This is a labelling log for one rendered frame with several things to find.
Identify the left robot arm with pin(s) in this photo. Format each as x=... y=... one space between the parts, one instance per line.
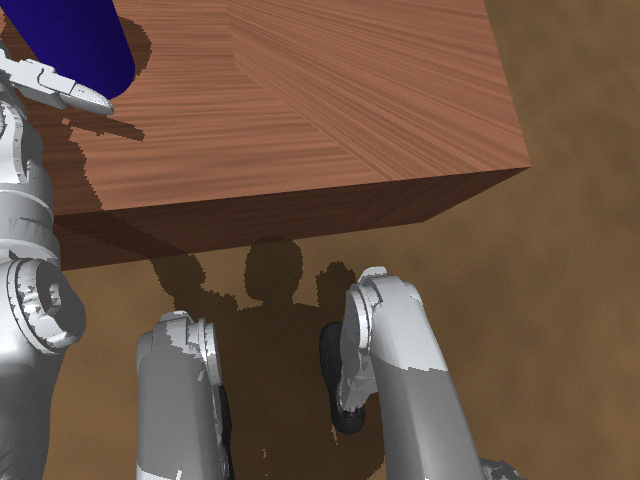
x=40 y=314

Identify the right robot hand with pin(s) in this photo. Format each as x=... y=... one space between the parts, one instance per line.
x=499 y=471

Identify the bottle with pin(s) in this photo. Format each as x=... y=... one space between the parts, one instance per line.
x=82 y=39

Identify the left robot foot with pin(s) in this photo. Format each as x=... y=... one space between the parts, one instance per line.
x=226 y=434

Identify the right robot foot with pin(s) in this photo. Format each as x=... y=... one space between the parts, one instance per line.
x=331 y=366

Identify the left robot hand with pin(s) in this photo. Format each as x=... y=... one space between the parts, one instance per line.
x=42 y=83

